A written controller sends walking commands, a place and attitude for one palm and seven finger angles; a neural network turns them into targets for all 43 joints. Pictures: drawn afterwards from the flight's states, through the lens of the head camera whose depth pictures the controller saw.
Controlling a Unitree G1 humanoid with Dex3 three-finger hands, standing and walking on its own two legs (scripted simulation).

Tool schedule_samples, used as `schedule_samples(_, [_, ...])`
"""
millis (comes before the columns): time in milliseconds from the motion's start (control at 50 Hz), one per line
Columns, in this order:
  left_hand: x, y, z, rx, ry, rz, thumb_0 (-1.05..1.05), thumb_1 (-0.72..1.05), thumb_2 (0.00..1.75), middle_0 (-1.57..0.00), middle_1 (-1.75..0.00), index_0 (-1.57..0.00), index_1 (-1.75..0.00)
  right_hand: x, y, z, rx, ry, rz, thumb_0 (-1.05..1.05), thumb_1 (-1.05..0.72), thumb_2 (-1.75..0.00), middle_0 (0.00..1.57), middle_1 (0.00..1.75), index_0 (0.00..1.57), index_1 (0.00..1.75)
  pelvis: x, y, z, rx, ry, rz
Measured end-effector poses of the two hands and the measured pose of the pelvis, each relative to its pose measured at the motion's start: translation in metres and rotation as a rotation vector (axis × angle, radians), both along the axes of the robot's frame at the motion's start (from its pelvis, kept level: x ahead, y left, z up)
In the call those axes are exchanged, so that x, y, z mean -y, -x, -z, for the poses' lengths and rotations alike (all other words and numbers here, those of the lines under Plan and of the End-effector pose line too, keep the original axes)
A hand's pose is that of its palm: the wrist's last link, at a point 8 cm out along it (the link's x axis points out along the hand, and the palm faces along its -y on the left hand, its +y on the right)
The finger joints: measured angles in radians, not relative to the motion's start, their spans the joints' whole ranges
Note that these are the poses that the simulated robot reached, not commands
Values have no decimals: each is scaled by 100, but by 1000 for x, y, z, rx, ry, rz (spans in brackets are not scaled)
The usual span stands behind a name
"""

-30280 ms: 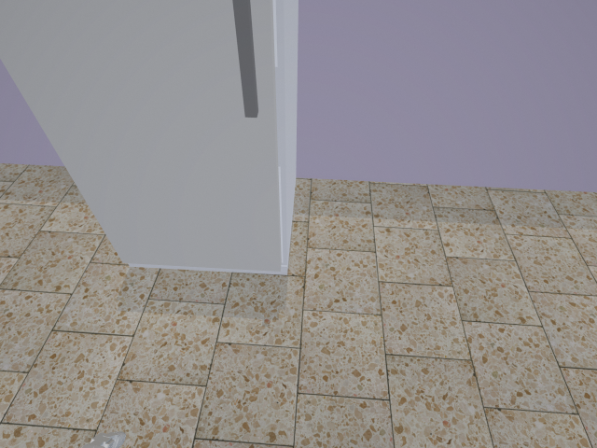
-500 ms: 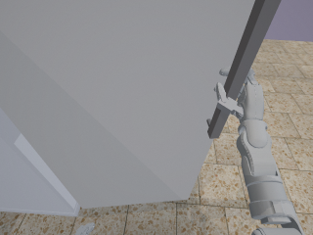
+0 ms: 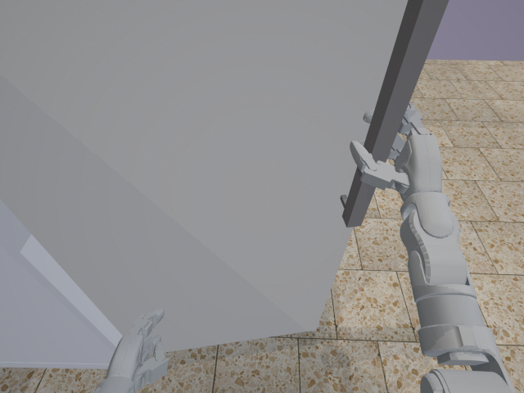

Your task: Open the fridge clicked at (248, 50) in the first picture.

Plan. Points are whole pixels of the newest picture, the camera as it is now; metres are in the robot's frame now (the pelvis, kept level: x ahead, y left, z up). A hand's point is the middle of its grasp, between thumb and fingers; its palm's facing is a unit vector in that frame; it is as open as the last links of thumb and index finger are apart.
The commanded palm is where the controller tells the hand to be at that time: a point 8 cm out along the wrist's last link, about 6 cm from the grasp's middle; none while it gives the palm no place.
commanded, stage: loosen the grip on the handle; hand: right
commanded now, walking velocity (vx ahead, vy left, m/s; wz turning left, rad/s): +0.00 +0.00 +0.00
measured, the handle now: (375, 123) +0.43 -0.13 +0.22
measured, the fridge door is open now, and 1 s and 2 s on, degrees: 81 83 83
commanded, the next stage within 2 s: slip the hand off the handle in 0.44 s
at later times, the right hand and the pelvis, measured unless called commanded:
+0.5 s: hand (373, 177) +0.36 -0.12 +0.18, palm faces +0.02 +0.99 -0.11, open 14.4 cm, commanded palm +0.34 -0.18 +0.18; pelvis -0.01 +0.04 -0.01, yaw -1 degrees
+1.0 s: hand (419, 176) +0.37 -0.19 +0.18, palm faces +0.05 +0.99 -0.11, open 14.7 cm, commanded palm +0.34 -0.23 +0.18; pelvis +0.01 +0.00 -0.01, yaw -1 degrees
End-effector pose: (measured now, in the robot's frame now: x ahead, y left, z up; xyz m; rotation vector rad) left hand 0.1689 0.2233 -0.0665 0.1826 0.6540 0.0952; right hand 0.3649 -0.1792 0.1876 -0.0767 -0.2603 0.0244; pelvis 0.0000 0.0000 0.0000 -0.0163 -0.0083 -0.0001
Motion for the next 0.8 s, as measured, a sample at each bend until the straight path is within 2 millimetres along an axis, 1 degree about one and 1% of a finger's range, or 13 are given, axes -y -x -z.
schedule_samples(40, [0,4,3,27,29,6,1,91,90,-21,-30,-20,-30,-1,1,0,-4,1,24,-4,-40,-68,47,140,33,136,-3,1,2,2,0,-8])
schedule_samples(100, [-5,17,10,19,55,-1,1,91,90,-21,-30,-20,-30,-3,6,2,24,-11,54,-3,-22,-58,46,140,32,134,-10,3,4,4,2,-12])
schedule_samples(180, [-22,39,22,-39,48,-20,1,91,90,-21,-30,-20,-30,-4,16,6,80,-3,77,-1,9,-43,45,138,30,132,-22,6,6,5,2,-12])
schedule_samples(240, [-37,54,31,-97,24,-37,1,91,90,-21,-30,-20,-30,-5,21,7,105,34,70,-1,27,-34,43,136,30,131,-29,7,7,1,0,-5])
schedule_samples(300, [-53,64,36,-148,-6,-56,1,91,90,-21,-30,-20,-30,-3,25,7,115,50,58,-1,39,-28,43,135,31,129,-34,8,7,-5,-1,2])
schedule_samples(360, [-65,68,37,-172,-31,-75,1,91,90,-21,-30,-20,-30,-2,26,7,113,55,40,-1,47,-24,43,133,31,126,-38,8,6,-10,-1,7])
schedule_samples(440, [-75,62,34,-161,-53,-85,1,91,90,-20,-30,-20,-30,-1,26,7,104,43,29,-1,52,-21,43,130,29,122,-40,7,5,-16,-3,13])
schedule_samples(540, [-72,46,27,-118,-58,-74,1,91,90,-20,-30,-20,-30,0,23,8,102,29,24,-1,55,-20,43,126,27,118,-38,7,6,-25,-4,17])
schedule_samples(620, [-61,31,22,-74,-42,-59,1,91,90,-20,-30,-20,-30,5,22,9,97,24,43,-1,55,-20,39,123,26,116,-34,6,6,-29,-3,10])
schedule_samples(720, [-42,18,18,-40,-22,-34,1,91,90,-20,-30,-20,-30,26,25,9,94,30,77,-2,56,-20,32,119,26,115,-27,2,6,-27,-7,10])
schedule_samples(800, [-28,13,19,-46,-17,-13,1,91,90,-21,-30,-20,-30,43,26,8,96,36,83,-2,56,-20,29,117,25,115,-21,0,7,-29,-12,16])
